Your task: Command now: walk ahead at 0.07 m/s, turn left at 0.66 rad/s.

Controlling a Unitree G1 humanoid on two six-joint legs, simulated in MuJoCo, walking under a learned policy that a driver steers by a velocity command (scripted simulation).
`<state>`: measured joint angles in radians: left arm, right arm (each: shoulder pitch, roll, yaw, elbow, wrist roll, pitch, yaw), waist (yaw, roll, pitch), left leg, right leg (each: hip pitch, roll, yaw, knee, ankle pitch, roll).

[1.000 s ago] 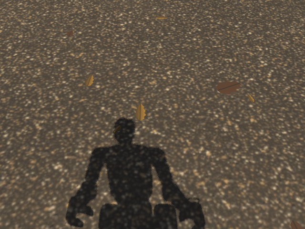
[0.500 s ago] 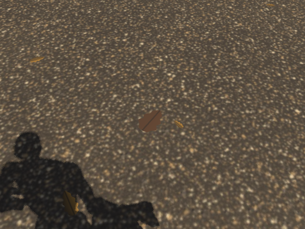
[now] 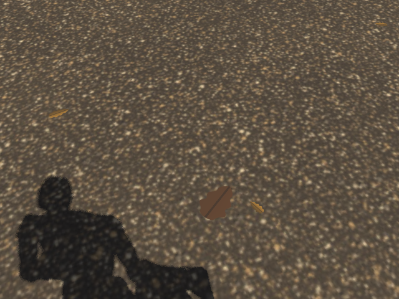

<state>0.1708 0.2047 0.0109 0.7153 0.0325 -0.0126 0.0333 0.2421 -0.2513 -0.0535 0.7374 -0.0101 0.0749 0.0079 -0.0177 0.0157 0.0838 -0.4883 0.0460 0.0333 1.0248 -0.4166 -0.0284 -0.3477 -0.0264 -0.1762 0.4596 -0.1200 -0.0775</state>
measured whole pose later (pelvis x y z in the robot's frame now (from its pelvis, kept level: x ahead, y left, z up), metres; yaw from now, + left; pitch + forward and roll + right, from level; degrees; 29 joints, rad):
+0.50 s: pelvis +0.01 +0.04 +0.01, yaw +26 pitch +3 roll -2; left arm 0.14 0.30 0.04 0.68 0.02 0.04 0.02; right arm 0.26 -0.33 -0.09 0.63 -0.01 0.06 0.01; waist -0.03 -0.01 0.04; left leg -0.31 -0.14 -0.22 0.49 -0.19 0.07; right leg -0.49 0.04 0.09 0.86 -0.36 0.04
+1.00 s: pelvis +0.03 +0.02 +0.00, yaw +34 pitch +0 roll +0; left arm 0.21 0.24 0.01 0.76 0.02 0.02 0.01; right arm 0.21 -0.27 -0.03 0.77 -0.01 0.06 -0.01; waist 0.01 0.02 0.05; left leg -0.13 -0.04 -0.08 0.42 -0.26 0.00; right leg -0.24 0.04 0.02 0.50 -0.24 -0.04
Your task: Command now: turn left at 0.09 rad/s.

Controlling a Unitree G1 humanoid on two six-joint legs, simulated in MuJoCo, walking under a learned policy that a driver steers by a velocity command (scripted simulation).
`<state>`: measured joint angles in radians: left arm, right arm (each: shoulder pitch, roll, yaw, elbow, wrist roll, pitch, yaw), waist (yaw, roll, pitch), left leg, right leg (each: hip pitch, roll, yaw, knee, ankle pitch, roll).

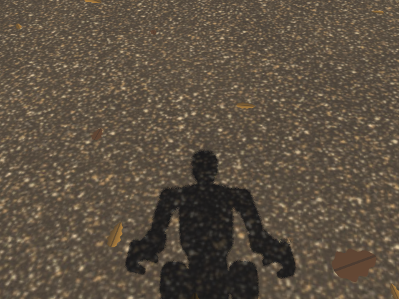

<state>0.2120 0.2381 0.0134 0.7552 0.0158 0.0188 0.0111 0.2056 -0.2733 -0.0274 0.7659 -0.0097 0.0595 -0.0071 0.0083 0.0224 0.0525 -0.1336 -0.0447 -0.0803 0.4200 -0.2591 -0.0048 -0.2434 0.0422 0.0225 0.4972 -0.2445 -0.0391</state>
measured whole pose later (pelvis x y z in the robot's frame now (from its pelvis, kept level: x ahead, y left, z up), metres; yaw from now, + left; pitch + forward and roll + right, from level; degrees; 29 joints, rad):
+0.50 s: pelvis +0.00 +0.02 +0.01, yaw +0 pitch -2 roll +0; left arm 0.22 0.24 0.02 1.03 0.01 0.02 0.02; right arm 0.22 -0.24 0.01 1.01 -0.01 0.00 -0.03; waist 0.01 0.00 0.04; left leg -0.08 -0.06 -0.07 0.38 -0.25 0.04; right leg -0.16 0.03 0.04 0.38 -0.19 -0.01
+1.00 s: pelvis +0.00 +0.02 +0.01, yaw +0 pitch -1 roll +0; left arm 0.24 0.18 0.00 1.15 0.01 0.01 0.04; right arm 0.27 -0.19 0.02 1.13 -0.01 0.00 -0.04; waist 0.01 0.00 0.03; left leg -0.09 -0.06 -0.07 0.38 -0.26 0.04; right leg -0.17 0.02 0.04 0.39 -0.20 -0.01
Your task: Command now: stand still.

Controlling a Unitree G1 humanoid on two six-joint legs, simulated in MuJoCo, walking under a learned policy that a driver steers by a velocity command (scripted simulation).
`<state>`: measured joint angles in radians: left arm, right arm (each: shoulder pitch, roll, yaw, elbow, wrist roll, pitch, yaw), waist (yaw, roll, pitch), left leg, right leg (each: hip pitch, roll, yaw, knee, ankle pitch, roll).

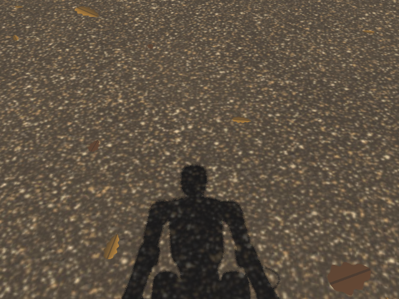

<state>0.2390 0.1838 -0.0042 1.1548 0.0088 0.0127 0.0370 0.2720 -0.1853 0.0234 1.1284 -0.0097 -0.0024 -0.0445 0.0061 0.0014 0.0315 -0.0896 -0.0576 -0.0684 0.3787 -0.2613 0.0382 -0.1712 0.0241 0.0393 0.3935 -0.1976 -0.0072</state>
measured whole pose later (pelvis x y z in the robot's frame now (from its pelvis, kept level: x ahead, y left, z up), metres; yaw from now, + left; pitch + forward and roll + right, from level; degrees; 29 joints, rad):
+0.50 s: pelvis +0.02 -0.01 +0.00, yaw +0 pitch +0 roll +0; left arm 0.30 0.17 0.01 1.13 0.03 0.01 0.01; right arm 0.37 -0.17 -0.02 1.13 -0.02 -0.01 -0.04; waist -0.02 0.01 -0.02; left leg -0.09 -0.06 -0.08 0.42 -0.39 0.09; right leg -0.29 0.02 -0.01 0.68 -0.42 -0.05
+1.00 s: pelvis +0.26 -0.07 -0.01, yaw -1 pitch +3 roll +0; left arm 0.57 0.15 0.03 1.07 0.01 -0.13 0.00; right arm -0.03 -0.22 -0.04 0.83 -0.03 -0.04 0.07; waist 0.08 0.02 -0.01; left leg -0.77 0.09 0.08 0.79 0.00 0.07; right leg 0.20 0.07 -0.04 0.05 -0.30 -0.06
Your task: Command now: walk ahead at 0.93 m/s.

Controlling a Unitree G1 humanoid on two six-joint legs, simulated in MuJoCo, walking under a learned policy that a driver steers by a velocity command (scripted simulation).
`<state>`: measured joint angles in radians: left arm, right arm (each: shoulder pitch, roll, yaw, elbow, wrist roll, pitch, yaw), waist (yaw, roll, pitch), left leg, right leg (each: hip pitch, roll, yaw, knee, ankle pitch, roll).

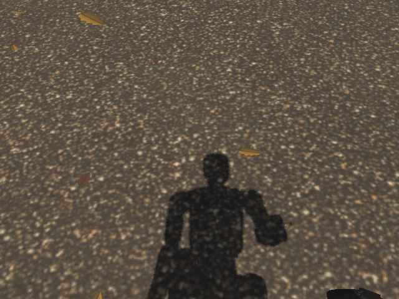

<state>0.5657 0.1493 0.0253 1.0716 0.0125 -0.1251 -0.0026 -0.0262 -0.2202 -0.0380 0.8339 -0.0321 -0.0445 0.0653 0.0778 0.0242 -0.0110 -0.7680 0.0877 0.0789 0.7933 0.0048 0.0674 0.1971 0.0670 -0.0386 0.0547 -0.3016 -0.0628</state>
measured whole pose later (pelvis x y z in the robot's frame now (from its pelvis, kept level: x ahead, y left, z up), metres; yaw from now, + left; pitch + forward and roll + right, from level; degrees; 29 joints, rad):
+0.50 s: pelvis +0.45 +0.02 -0.01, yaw -12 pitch +0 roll +1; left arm 0.05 0.23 0.04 0.79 0.01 -0.04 -0.06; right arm 0.48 -0.19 -0.04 1.04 -0.01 -0.13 -0.01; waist -0.04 -0.02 0.05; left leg 0.22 -0.08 0.30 0.16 -0.39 0.03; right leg -0.79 -0.06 -0.14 0.83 0.09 -0.15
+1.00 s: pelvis +0.93 -0.11 -0.02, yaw -40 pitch +3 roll +0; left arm 0.47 0.33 0.10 0.87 0.00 -0.08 -0.01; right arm -0.06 -0.25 0.03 0.59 -0.03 -0.09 0.00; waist 0.14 0.02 0.03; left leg -0.56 0.05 -0.06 0.51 -0.06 -0.01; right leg 0.09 0.16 0.29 0.49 -0.49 -0.15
